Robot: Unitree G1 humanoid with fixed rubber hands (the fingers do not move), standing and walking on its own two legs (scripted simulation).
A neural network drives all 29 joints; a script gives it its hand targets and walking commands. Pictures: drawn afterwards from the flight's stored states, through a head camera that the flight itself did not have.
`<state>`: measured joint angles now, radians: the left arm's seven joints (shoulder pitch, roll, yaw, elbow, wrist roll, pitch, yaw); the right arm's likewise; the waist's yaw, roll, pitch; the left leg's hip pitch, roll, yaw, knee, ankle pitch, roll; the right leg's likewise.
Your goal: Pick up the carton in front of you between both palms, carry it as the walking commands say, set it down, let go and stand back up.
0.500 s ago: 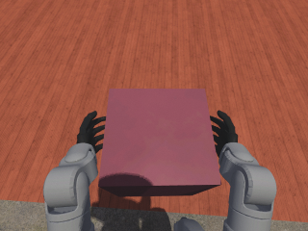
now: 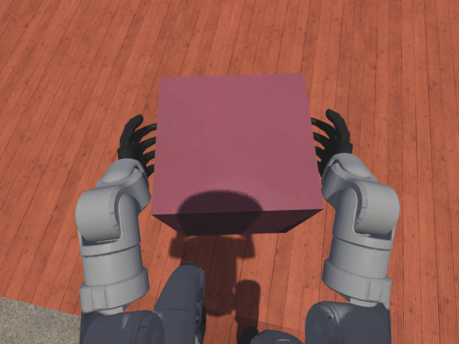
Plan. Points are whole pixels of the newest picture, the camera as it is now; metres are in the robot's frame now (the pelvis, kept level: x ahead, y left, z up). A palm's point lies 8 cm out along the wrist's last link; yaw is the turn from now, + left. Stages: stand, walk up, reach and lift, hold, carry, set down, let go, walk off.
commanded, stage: carry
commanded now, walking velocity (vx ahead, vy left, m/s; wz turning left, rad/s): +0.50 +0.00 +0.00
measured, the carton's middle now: (233, 168) +0.38 +0.02 +0.03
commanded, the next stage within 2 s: none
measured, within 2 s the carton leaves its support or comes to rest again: neither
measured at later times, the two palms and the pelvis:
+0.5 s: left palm out of the picture +0.67 +0.14 +0.17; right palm out of the picture +0.65 -0.16 +0.18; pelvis +0.31 +0.02 +0.04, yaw -2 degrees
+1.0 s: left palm out of the picture +0.75 +0.15 +0.18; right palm out of the picture +0.77 -0.15 +0.18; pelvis +0.42 -0.01 +0.04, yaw +2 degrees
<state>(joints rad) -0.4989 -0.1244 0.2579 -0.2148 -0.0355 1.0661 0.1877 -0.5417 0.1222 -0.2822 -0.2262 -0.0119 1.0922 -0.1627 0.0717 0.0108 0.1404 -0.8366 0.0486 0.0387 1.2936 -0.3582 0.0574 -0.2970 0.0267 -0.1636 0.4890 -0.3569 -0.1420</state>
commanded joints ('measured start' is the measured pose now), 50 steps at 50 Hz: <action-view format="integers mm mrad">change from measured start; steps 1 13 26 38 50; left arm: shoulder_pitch -698 -504 -556 -798 -694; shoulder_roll -671 -575 -643 -800 -786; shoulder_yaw -727 -602 -627 -683 -632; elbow -213 -92 -77 -107 61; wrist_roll -261 -139 -121 -223 -148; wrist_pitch -27 66 90 97 102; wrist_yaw -68 -22 -21 -59 -58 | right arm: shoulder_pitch -525 -481 -549 -646 -562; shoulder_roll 661 587 641 721 723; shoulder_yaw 632 679 636 594 579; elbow -10 -74 -63 -6 136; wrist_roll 132 238 252 187 146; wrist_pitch -34 49 72 94 90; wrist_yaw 1 27 49 60 63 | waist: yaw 13 -150 -116 -53 -56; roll -35 171 146 -62 15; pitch -574 -797 -633 -696 -625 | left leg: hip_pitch -230 1215 918 687 712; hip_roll -8 286 143 -27 58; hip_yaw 66 -708 -14 -4 -78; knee -20 -886 -804 -843 -783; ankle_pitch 31 443 924 -11 394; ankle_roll -12 309 103 -32 -8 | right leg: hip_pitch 619 -416 -322 225 172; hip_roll -255 54 -23 -207 -108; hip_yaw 316 240 48 272 159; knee -69 1064 363 36 155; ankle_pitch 610 -155 41 462 396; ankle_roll -36 84 119 3 23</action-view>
